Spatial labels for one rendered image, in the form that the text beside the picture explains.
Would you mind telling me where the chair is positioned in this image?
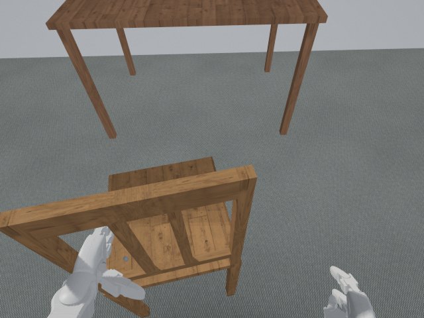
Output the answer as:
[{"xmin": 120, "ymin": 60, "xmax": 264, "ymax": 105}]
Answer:
[{"xmin": 0, "ymin": 157, "xmax": 257, "ymax": 318}]

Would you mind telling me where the robot left hand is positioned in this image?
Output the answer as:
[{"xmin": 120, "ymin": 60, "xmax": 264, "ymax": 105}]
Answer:
[{"xmin": 73, "ymin": 226, "xmax": 145, "ymax": 300}]

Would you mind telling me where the robot right hand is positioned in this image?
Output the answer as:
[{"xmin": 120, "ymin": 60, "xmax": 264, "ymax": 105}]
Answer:
[{"xmin": 324, "ymin": 266, "xmax": 376, "ymax": 318}]

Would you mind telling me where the left robot forearm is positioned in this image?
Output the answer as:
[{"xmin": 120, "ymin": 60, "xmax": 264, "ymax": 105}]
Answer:
[{"xmin": 47, "ymin": 272, "xmax": 98, "ymax": 318}]

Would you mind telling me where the table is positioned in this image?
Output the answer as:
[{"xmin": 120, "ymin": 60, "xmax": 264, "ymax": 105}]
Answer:
[{"xmin": 46, "ymin": 0, "xmax": 328, "ymax": 138}]

